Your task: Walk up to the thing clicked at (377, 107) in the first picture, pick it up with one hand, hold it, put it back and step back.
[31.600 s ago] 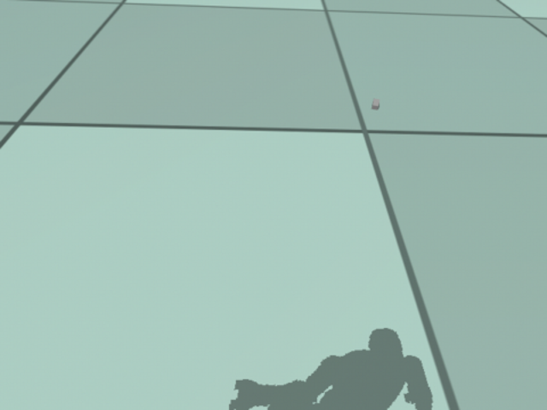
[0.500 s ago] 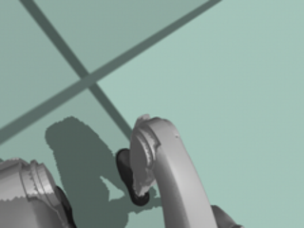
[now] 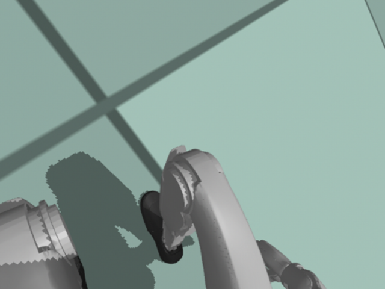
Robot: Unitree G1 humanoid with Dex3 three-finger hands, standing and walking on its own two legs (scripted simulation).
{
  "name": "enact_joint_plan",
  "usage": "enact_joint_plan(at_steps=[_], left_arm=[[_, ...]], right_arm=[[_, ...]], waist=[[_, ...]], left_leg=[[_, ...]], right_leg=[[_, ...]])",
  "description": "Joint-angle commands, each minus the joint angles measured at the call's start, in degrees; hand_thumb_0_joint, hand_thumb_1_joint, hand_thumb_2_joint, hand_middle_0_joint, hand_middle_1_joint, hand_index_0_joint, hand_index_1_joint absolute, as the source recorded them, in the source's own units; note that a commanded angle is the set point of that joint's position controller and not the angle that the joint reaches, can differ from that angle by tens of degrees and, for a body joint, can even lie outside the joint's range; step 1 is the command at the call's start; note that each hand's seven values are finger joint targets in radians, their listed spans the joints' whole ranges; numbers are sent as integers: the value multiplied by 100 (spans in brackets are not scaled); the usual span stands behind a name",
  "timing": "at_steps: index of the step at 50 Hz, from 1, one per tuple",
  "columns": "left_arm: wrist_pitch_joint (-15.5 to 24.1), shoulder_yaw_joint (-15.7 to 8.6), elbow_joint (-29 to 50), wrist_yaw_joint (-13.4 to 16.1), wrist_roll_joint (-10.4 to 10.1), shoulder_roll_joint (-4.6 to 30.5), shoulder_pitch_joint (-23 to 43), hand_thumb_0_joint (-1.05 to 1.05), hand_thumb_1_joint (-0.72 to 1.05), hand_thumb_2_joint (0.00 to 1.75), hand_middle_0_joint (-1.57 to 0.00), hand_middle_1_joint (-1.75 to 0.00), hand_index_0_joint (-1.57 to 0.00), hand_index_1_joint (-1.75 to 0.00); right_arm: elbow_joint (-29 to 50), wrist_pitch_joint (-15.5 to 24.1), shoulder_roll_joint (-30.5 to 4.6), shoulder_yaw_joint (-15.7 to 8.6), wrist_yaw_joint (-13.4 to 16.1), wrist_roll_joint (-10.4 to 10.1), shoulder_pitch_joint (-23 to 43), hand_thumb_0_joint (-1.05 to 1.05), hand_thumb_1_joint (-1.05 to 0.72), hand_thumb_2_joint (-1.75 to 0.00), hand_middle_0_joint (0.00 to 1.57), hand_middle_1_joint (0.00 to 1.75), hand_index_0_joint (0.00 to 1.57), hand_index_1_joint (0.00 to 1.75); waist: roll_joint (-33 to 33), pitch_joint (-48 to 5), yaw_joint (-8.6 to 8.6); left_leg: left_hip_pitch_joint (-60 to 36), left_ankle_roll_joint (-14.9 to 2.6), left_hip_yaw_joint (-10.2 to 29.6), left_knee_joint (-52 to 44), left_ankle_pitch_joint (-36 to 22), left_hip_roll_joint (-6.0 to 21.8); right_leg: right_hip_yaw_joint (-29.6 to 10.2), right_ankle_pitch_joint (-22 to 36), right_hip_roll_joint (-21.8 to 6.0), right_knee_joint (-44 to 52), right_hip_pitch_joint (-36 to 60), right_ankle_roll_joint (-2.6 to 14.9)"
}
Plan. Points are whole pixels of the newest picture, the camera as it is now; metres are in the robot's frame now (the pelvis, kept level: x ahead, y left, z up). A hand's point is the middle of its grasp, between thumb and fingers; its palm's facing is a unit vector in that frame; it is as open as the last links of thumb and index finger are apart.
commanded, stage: rest palm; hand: left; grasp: from above
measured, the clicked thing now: out of the picture +0.46 +0.33 -0.29
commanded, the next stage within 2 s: close in 0.36 s
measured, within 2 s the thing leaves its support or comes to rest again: neither
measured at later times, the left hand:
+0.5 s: hand out of the picture +0.44 +0.31 -0.26, palm faces -0.48 -0.15 -0.86, open 12.9 cm
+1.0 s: hand out of the picture +0.45 +0.31 -0.26, palm faces -0.44 -0.15 -0.88, open 10.7 cm
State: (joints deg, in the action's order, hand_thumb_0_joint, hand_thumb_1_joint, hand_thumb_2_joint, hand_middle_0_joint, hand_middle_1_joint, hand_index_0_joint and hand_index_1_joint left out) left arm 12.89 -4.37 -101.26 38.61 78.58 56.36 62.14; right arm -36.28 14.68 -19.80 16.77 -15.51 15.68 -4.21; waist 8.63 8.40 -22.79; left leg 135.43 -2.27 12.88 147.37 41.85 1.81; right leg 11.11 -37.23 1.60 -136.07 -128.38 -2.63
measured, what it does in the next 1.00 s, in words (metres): stands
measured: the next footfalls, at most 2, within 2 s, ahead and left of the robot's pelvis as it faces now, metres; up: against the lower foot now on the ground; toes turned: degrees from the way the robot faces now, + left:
none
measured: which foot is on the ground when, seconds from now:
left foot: down 0.00-1.00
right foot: down 0.00-1.00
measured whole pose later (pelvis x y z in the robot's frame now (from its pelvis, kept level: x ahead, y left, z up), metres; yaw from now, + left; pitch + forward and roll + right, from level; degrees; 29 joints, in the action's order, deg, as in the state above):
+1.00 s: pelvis +0.00 +0.00 +0.01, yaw -1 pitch +28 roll -16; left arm 11.2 -5.3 -100.8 35.6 74.6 60.0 63.6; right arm -35.1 14.9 -21.5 19.0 -15.4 15.0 -4.7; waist 9.2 10.9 -24.2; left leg 134.0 -1.3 14.5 146.2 42.4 1.9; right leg 12.4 -37.0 2.1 -134.2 -127.2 -2.2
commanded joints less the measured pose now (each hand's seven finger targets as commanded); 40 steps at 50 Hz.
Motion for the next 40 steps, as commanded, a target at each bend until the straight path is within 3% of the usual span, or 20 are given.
enact_joint_plan(at_steps=[1, 5, 8, 11, 14, 15, 17, 18, 20, 21, 22, 24, 27, 29, 30, 31, 34, 40], left_arm=[[-162, -166, 427, 97, -233, 1167, 1421, 0, -31, 79, -24, -83, -24, -83], [-156, -327, 660, -72, -442, 1574, 1573, 0, -32, 80, -25, -82, -24, -83], [-46, -302, 840, -203, -464, 1561, 1481, 0, -32, 80, -24, -83, -24, -83], [31, -18, 498, -328, -556, 1283, 1153, 0, -31, 79, -23, -86, -24, -84], [176, -154, 799, -353, -594, 1604, 1312, 0, -33, 83, -23, -83, -23, -83], [188, -131, 532, -385, -595, 1483, 1075, 0, -32, 82, -24, -82, -24, -82], [283, 143, 391, -443, -592, 1167, 887, 0, -32, 83, -24, -83, -24, -83], [337, 138, 481, -422, -574, 1244, 942, 0, -31, 82, -24, -84, -24, -84], [450, -109, 1030, -304, -540, 1708, 1321, 0, -29, 80, -25, -82, -25, -82], [441, -123, 757, -271, -500, 1604, 1085, 0, -29, 81, -27, -80, -27, -81], [446, 55, 505, -285, -475, 1309, 1014, 0, -28, 80, -27, -81, -27, -81], [467, 239, 524, -228, -385, 1140, 1069, 0, -21, 74, -28, -83, -30, -81], [458, 130, 885, -2, -312, 1474, 1417, 0, -14, 71, -35, -78, -37, -76], [408, 118, 1019, 148, -244, 1447, 1418, 0, -10, 66, -38, -73, -40, -71], [325, 191, 717, 178, -183, 1305, 1246, 0, -10, 66, -37, -74, -39, -72], [287, 273, 623, 204, -215, 1159, 1209, 0, -8, 65, -38, -74, -40, -72], [131, 296, 810, 294, -262, 1185, 1513, 0, -8, 63, -38, -74, -41, -71], [-139, 32, 600, 182, -464, 1398, 1568, 0, -1, 57, -44, -68, -46, -66]], right_arm=[[-84, 45, -2012, -573, -8, -66, -1143, 0, -90, -90, 20, 30, 20, 30], [-108, 30, -2010, -527, 43, -126, -1184, 0, -91, -91, 20, 30, 20, 30], [-71, -34, -1939, -470, 71, -100, -1271, 0, -90, -91, 20, 30, 20, 30], [-80, -101, -1835, -346, 72, -82, -1241, 0, -90, -90, 20, 30, 20, 30], [-101, -173, -1903, -356, 138, -133, -1294, 0, -90, -90, 20, 30, 20, 30], [-94, -180, -1880, -330, 132, -106, -1320, 0, -90, -91, 20, 30, 20, 30], [-27, -182, -1854, -269, 111, -74, -1228, 0, -90, -90, 20, 30, 20, 30], [-4, -199, -1876, -264, 123, -79, -1254, 0, -90, -90, 20, 30, 20, 30], [0, -214, -1957, -308, 170, -108, -1208, 0, -90, -90, 20, 30, 20, 30], [3, -225, -1948, -324, 177, -102, -1206, 0, -90, -90, 20, 30, 20, 30], [13, -206, -1899, -265, 149, -66, -1163, 0, -90, -91, 20, 30, 20, 30], [57, -172, -1919, -237, 129, -27, -1079, 0, -89, -90, 20, 30, 20, 30], [9, -133, -1977, -275, 175, -65, -1051, 0, -89, -90, 20, 30, 20, 30], [-37, -105, -2035, -350, 181, 1, -1043, 0, -89, -90, 20, 30, 20, 30], [-34, -77, -2001, -322, 161, -1, -1046, 0, -89, -90, 20, 30, 20, 30], [-36, -42, -1973, -275, 132, 36, -998, 0, -89, -90, 20, 30, 20, 30], [-118, 8, -2069, -422, 153, -8, -1023, 0, -89, -90, 20, 30, 20, 30], [-81, 124, -2067, -357, 53, -84, -1000, 0, -89, -90, 20, 30, 20, 30]], waist=[[-3143, -3289, -433], [-3205, -3490, -312], [-3391, -3848, -302], [-2910, -3530, -422], [-3108, -3670, -246], [-3109, -3477, -287], [-2773, -3203, -380], [-2838, -3251, -369], [-3217, -3577, -181], [-3253, -3506, -172], [-3113, -3221, -337], [-3054, -3119, -399], [-3243, -3215, -320], [-3344, -3288, -283], [-3320, -3138, -352], [-3235, -2980, -443], [-3285, -2976, -452], [-3190, -3130, -471]], left_leg=[[-2882, 191, -290, -1642, -1215, 91], [-2810, 165, -356, -1619, -1277, 88], [-3070, 191, -355, -1548, -1623, 108], [-2658, 118, -408, -1392, -1598, 93], [-2819, 162, -337, -1496, -1698, 111], [-2847, 178, -311, -1523, -1687, 109], [-2619, 154, -291, -1474, -1495, 112], [-2632, 148, -308, -1512, -1447, 108], [-2944, 211, -211, -1661, -1454, 127], [-3014, 249, -153, -1723, -1505, 149], [-2897, 244, -129, -1684, -1388, 158], [-2869, 240, -94, -1663, -1294, 164], [-2920, 247, -142, -1736, -1189, 165], [-2975, 265, -177, -1785, -1173, 164], [-3030, 288, -151, -1777, -1215, 191], [-2902, 278, -147, -1773, -1135, 184], [-2893, 274, -143, -1841, -1017, 187], [-2942, 268, -90, -1778, -1240, 200]], right_leg=[[427, 1410, 255, 976, 1770, 324], [338, 1455, 278, 1096, 2117, 338], [353, 1727, 287, 1042, 2384, 352], [400, 1794, 333, 1155, 2507, 294], [424, 1774, 321, 1142, 2458, 340], [446, 1730, 321, 1091, 2361, 348], [492, 1630, 359, 1132, 2315, 317], [493, 1581, 386, 1175, 2373, 322], [536, 1514, 349, 1112, 2275, 361], [553, 1542, 336, 1039, 2195, 378], [592, 1483, 343, 1001, 2052, 352], [630, 1446, 363, 991, 1960, 338], [567, 1393, 371, 1108, 2016, 349], [555, 1362, 380, 1151, 1992, 365], [564, 1417, 374, 1073, 1917, 367], [584, 1355, 378, 1085, 1895, 351], [551, 1265, 378, 1209, 1796, 365], [524, 1453, 301, 1111, 1957, 326]])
